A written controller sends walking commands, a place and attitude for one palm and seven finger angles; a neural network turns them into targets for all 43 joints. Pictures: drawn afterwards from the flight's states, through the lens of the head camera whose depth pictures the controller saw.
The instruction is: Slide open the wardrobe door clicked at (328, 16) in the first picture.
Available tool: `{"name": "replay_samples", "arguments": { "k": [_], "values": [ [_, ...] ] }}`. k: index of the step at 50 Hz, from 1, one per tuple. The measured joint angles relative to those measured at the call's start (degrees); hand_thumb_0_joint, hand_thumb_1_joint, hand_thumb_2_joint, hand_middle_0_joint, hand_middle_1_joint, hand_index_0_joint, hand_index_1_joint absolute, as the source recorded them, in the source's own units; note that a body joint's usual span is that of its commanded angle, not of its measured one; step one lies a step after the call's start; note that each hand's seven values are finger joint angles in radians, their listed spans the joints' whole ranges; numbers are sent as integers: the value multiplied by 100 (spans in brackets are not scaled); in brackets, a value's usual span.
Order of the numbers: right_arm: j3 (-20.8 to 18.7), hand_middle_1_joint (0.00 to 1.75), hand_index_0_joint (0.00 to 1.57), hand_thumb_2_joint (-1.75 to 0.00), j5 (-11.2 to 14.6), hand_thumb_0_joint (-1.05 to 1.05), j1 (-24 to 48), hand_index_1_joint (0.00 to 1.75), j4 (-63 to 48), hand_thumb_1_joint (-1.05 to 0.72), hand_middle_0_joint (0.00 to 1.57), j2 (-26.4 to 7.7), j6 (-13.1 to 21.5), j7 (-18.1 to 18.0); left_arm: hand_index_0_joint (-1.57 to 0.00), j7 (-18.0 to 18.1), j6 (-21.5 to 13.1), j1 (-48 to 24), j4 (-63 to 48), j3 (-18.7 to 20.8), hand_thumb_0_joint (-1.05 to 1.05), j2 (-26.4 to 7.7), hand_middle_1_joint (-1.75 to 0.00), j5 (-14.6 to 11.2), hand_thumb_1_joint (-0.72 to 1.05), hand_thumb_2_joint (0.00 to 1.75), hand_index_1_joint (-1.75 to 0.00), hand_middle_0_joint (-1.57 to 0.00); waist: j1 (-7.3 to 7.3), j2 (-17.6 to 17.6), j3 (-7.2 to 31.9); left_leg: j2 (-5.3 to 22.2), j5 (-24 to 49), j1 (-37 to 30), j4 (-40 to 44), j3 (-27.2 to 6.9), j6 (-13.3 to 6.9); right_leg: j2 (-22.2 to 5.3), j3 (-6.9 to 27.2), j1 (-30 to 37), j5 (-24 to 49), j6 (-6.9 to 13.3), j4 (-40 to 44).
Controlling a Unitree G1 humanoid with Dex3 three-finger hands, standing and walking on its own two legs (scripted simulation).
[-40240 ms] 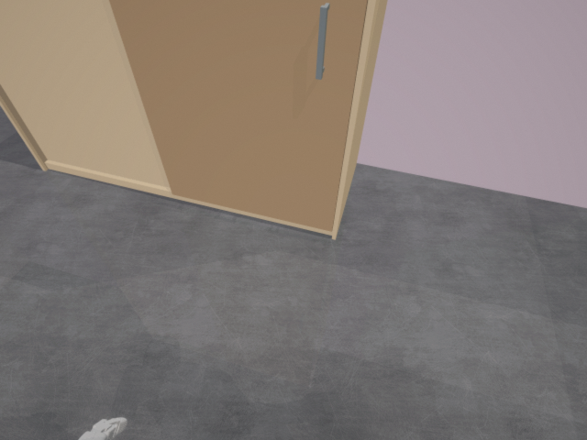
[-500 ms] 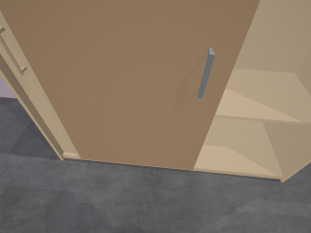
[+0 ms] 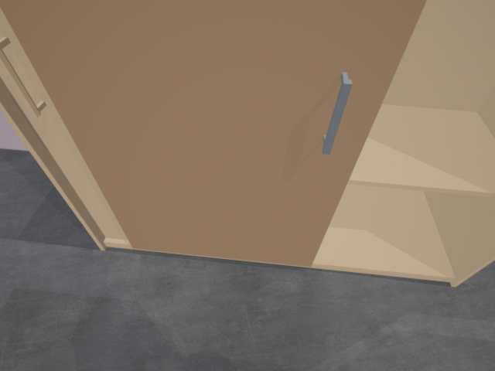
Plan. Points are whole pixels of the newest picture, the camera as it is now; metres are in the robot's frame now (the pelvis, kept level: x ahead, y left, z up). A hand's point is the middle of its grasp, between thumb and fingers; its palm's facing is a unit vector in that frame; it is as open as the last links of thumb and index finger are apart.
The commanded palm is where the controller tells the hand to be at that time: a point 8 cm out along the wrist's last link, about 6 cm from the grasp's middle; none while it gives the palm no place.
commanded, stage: look to check the result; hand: right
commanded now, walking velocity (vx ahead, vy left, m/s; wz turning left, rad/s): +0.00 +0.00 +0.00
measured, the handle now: (334, 115) +0.62 -0.15 +0.07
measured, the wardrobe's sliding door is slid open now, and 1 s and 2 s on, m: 0.62 0.62 0.62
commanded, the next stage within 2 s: stand and wait in 0.38 s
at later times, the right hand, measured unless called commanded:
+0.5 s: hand out of the picture +0.02 -0.17 -0.17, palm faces +0.02 +0.98 -0.21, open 7.3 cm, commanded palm none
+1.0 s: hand out of the picture +0.05 -0.19 -0.17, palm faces +0.01 +0.97 -0.26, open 7.3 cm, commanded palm none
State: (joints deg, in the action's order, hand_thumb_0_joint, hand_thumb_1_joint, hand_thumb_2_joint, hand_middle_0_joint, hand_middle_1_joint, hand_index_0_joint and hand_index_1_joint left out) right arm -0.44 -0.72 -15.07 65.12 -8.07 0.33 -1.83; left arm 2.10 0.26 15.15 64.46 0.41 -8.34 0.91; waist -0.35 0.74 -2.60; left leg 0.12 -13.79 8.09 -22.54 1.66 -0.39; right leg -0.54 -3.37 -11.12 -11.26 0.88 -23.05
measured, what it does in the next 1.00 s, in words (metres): stands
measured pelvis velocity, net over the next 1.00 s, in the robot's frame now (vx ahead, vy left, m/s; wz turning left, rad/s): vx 0.01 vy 0.02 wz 0.00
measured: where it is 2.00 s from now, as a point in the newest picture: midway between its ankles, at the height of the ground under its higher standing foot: outside the picture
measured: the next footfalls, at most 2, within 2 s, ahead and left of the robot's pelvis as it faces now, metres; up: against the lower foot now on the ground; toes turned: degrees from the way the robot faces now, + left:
none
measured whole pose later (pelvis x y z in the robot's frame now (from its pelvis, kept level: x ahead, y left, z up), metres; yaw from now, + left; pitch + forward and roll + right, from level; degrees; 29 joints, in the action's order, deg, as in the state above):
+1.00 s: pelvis +0.01 +0.02 +0.00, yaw +0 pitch -1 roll +0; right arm -1.1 -0.8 -9.8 64.6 -13.1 0.9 -0.9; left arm 1.7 0.1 9.7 64.6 0.7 -13.5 1.0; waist -0.4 0.6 -2.8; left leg -1.3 -12.6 5.7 -19.2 2.1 -1.8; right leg -1.8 -2.8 -9.0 -10.3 -0.6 -20.3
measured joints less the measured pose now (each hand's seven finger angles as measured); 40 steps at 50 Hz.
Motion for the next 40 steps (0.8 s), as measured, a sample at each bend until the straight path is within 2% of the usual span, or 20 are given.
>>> {"name": "replay_samples", "arguments": {
  "k": [19, 40],
  "values": [
    [-12, 30, 20, -90, -3, 0, 164, 30, -15, -91, 20, -86, 24, 22, -20, 0, -11, -220, -1, 4, 1, -104, -30, 4, 91, 90, -30, -19, 6, -20, -19, -80, 20, -73, 100, 26, -76, -75, 31, 57, 10, -83, 68],
    [-48, 30, 20, -90, -4, 0, 384, 30, -47, -91, 20, -328, 50, 65, -20, -25, -13, -415, 19, 19, 1, -330, -30, 6, 90, 90, -30, -20, 0, -11, -22, -126, 70, -182, 243, 41, -123, -115, 49, 158, 56, -132, 195]
  ]
}}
